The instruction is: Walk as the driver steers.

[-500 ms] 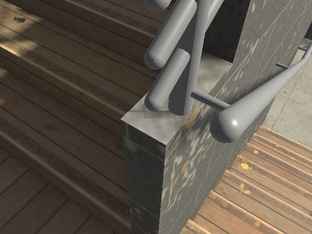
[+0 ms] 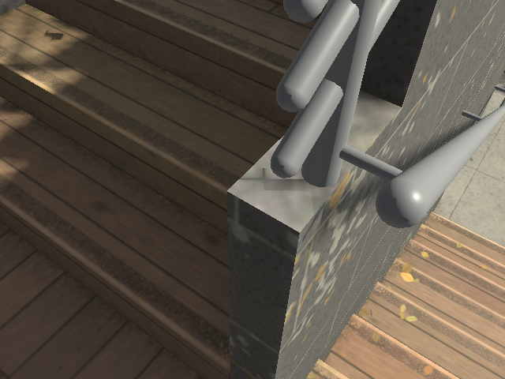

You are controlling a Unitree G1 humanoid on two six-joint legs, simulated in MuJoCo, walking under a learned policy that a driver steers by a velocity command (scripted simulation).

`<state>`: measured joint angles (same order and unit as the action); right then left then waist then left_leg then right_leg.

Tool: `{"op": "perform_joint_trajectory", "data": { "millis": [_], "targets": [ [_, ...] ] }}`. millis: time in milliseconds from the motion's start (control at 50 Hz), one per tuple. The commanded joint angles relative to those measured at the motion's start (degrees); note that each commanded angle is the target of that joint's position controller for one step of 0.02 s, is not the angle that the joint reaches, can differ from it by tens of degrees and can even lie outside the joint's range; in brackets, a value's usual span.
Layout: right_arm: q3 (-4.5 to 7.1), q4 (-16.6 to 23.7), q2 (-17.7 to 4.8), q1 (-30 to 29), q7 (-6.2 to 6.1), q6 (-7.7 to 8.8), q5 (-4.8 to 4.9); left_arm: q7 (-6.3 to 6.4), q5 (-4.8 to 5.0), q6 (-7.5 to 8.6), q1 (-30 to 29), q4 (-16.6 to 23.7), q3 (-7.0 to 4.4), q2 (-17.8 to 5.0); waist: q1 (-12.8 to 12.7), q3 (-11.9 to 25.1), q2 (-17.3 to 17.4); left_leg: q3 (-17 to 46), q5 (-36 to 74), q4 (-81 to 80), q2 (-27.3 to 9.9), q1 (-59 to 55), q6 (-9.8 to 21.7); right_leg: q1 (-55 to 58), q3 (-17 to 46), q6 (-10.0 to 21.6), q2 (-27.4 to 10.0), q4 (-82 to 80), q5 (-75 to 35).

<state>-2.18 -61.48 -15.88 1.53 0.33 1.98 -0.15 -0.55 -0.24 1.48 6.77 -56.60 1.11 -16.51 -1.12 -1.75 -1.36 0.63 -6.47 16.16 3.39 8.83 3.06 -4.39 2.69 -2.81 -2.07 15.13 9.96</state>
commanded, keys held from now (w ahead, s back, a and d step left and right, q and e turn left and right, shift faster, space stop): w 1.00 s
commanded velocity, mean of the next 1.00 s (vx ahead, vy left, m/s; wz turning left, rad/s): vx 0.00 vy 0.00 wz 0.00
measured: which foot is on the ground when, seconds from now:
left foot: down 0.00-1.00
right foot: down 0.00-1.00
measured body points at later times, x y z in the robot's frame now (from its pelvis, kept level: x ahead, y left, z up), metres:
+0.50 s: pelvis +0.00 +0.00 +0.00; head +0.01 +0.01 +0.45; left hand +0.08 +0.27 -0.14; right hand +0.10 -0.27 -0.13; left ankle +0.02 +0.08 -0.75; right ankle -0.02 -0.15 -0.75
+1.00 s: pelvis +0.00 +0.00 +0.00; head +0.01 +0.01 +0.45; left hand +0.08 +0.26 -0.14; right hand +0.11 -0.27 -0.13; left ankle +0.02 +0.08 -0.75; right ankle -0.02 -0.15 -0.75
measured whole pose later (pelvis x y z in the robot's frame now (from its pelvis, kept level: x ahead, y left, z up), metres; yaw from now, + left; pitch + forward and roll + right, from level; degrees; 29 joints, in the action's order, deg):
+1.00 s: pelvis +0.00 +0.00 +0.00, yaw +0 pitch -1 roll +0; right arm -2.1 -62.6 -15.9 4.1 0.1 2.0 -0.5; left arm -0.1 -0.2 1.4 9.0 -56.9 -0.4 -15.2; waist -0.4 -1.8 -0.9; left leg 1.0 -6.9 17.7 3.2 10.0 2.8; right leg -5.5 2.2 -2.8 -2.1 16.9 10.6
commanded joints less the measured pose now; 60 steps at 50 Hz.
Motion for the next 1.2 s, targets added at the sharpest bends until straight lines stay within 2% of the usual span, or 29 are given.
{"op": "perform_joint_trajectory", "data": {
  "millis": [20,260,280,360,380,440,460,540,560,620,640,700,720,800,820,880,900,940,1000,1020,1040,1060,1080,1180,1200],
  "targets": [
    [1.28,2.2,-8.1,-2.3,-0.10,0.58,-0.01,0.14,0.02,0.64,-1.1,2.7,-1.42,-6.7,0.3,3.8,1.6,7.2,3.6,-3.2,-9.6,-0.9,-0.5,-0.2,3.1,2.9,-5.1,-1.1,-3.5],
    [1.13,2.3,-8.2,-2.0,-0.31,0.41,-0.23,0.62,0.04,0.55,-0.3,3.4,-1.80,-6.1,0.3,4.2,1.3,7.4,2.8,-3.2,-9.2,0.1,-0.4,-0.2,3.2,3.2,-5.3,-0.3,-2.7],
    [1.92,0.2,-9.9,1.7,-0.63,0.33,-0.70,1.12,-0.72,0.59,3.1,1.5,-2.63,-7.8,0.6,4.5,1.3,7.4,1.5,-2.0,-8.8,-1.1,-0.3,-0.8,3.1,3.0,-5.1,0.6,-2.0],
    [1.80,0.0,-8.6,1.1,-0.89,0.07,-0.66,1.37,-0.48,0.33,2.6,1.4,-2.68,-6.4,0.6,2.6,1.5,7.8,-0.2,-2.0,-8.8,0.9,-0.2,-2.2,2.9,2.9,-4.8,0.9,-1.2],
    [0.96,2.0,-6.7,-2.7,-0.61,0.15,-0.28,0.88,0.26,0.25,-0.8,3.2,-1.92,-4.5,0.3,2.3,1.3,7.9,0.3,-3.2,-9.1,2.5,-0.2,-1.4,3.2,3.0,-5.0,-0.1,-1.7],
    [1.21,1.9,-8.1,-1.6,-0.41,0.39,-0.32,0.70,0.07,0.45,0.1,3.1,-2.22,-5.8,0.4,4.0,1.1,7.6,2.2,-2.9,-9.0,0.9,-0.3,-0.3,3.3,3.2,-5.2,0.0,-2.7],
    [2.01,-0.3,-10.0,2.4,-0.72,0.35,-0.75,1.19,-0.68,0.56,3.9,1.1,-3.04,-7.7,0.7,4.3,1.2,7.6,1.4,-1.7,-8.7,-0.6,-0.2,-0.8,3.1,3.2,-5.0,0.8,-2.0],
    [1.80,-0.5,-8.5,2.2,-0.96,0.03,-0.64,1.44,-0.40,0.28,3.7,0.9,-2.95,-6.2,0.7,2.2,1.5,7.8,-0.5,-1.8,-8.6,1.1,-0.1,-2.3,2.9,3.0,-4.7,0.9,-1.1],
    [0.98,1.6,-6.6,-1.6,-0.70,0.09,-0.29,0.97,0.31,0.18,0.2,2.8,-2.18,-4.3,0.4,2.0,1.3,7.9,0.1,-3.0,-8.9,2.6,-0.2,-1.6,3.2,3.1,-4.9,-0.2,-1.6],
    [1.22,1.6,-8.0,-0.6,-0.51,0.35,-0.32,0.79,0.11,0.40,1.0,2.8,-2.41,-5.6,0.5,3.6,1.1,7.6,2.3,-2.6,-8.9,1.0,-0.2,-0.4,3.3,3.3,-5.1,-0.1,-2.7],
    [2.01,-0.6,-9.8,3.4,-0.81,0.34,-0.73,1.27,-0.62,0.52,4.8,0.8,-3.21,-7.4,0.8,3.9,1.2,7.6,1.5,-1.4,-8.6,-0.5,-0.2,-0.9,3.2,3.2,-4.9,0.7,-2.0],
    [1.81,-0.6,-8.4,3.1,-1.00,0.12,-0.61,1.47,-0.40,0.35,4.5,0.6,-3.11,-6.1,0.8,2.0,1.5,7.7,0.2,-1.5,-8.6,0.8,-0.2,-2.3,3.0,3.1,-4.7,0.7,-1.2],
    [0.99,1.5,-6.4,-0.9,-0.74,0.14,-0.25,1.01,0.34,0.22,0.8,2.6,-2.31,-4.1,0.5,1.7,1.3,7.8,0.6,-2.8,-8.9,2.4,-0.2,-1.7,3.2,3.2,-4.9,-0.3,-1.7],
    [1.25,1.7,-7.9,-0.2,-0.54,0.45,-0.31,0.83,0.10,0.49,1.4,2.7,-2.54,-5.4,0.6,3.5,1.1,7.5,3.0,-2.4,-8.9,0.7,-0.3,-0.4,3.3,3.4,-5.1,-0.2,-2.9],
    [2.00,-0.5,-9.5,3.7,-0.84,0.43,-0.69,1.28,-0.60,0.59,5.0,0.7,-3.31,-7.1,0.9,3.7,1.2,7.5,2.1,-1.3,-8.7,-0.7,-0.3,-0.8,3.2,3.3,-5.0,0.6,-2.3],
    [1.84,-0.5,-8.1,3.1,-1.04,0.21,-0.62,1.48,-0.40,0.39,4.3,0.7,-3.22,-5.8,0.9,1.9,1.4,7.6,0.8,-1.3,-8.6,0.8,-0.2,-2.2,3.0,3.1,-4.7,0.6,-1.5],
    [1.05,1.7,-6.2,-0.9,-0.76,0.25,-0.24,1.02,0.34,0.28,0.5,2.7,-2.45,-4.0,0.6,1.7,1.3,7.7,1.4,-2.5,-8.9,2.2,-0.3,-1.7,3.3,3.2,-4.8,-0.3,-2.0],
    [1.18,1.8,-7.1,-0.9,-0.38,0.52,-0.25,0.54,0.07,0.40,0.3,2.8,-2.55,-4.9,0.7,3.4,0.6,7.4,1.9,-2.3,-8.9,0.9,-0.3,-0.6,3.1,3.0,-4.9,-0.4,-3.0],
    [1.29,1.6,-7.8,-0.1,-0.20,0.77,-0.23,0.32,0.04,0.63,1.0,2.6,-2.65,-5.5,0.7,3.6,1.1,7.3,2.9,-2.2,-9.1,0.3,-0.4,-0.4,3.1,2.9,-5.0,-0.5,-3.4],
    [2.02,-0.6,-9.2,3.7,-0.52,0.70,-0.64,0.75,-0.63,0.67,4.6,0.5,-3.35,-6.9,0.9,3.8,1.2,7.2,1.5,-1.2,-8.7,-0.9,-0.4,-0.7,3.0,2.8,-4.9,0.2,-2.8],
    [1.99,-0.7,-8.9,4.0,-0.63,0.58,-0.68,0.87,-0.60,0.61,4.7,0.3,-3.36,-6.8,1.0,2.9,1.3,7.3,1.1,-1.1,-8.7,-0.4,-0.4,-1.4,2.9,2.7,-4.8,0.3,-2.6],
    [1.14,1.4,-6.8,-0.3,-0.36,0.59,-0.22,0.46,0.17,0.49,0.6,2.3,-2.55,-4.7,0.7,2.2,1.3,7.4,1.5,-2.4,-9.1,1.4,-0.5,-1.3,3.0,2.8,-4.8,-0.5,-2.7],
    [1.07,1.7,-6.6,-1.1,-0.24,0.66,-0.15,0.34,0.18,0.49,-0.1,2.6,-2.47,-4.5,0.7,2.4,1.3,7.3,1.4,-2.5,-9.0,1.6,-0.5,-0.9,3.1,2.8,-4.9,-0.7,-2.9],
    [1.22,1.7,-7.7,-0.5,-0.14,0.90,-0.20,0.28,0.05,0.74,0.4,2.5,-2.60,-5.5,0.7,3.7,1.3,7.2,3.4,-2.2,-9.2,0.3,-0.6,-0.1,3.1,2.9,-5.0,-0.6,-3.8],
    [1.94,-0.5,-9.1,3.3,-0.48,0.82,-0.63,0.72,-0.64,0.78,3.9,0.5,-3.28,-6.9,0.9,3.9,1.4,7.1,2.1,-1.1,-8.8,-0.8,-0.6,-0.5,3.0,2.7,-4.9,0.1,-3.3]
  ]
}}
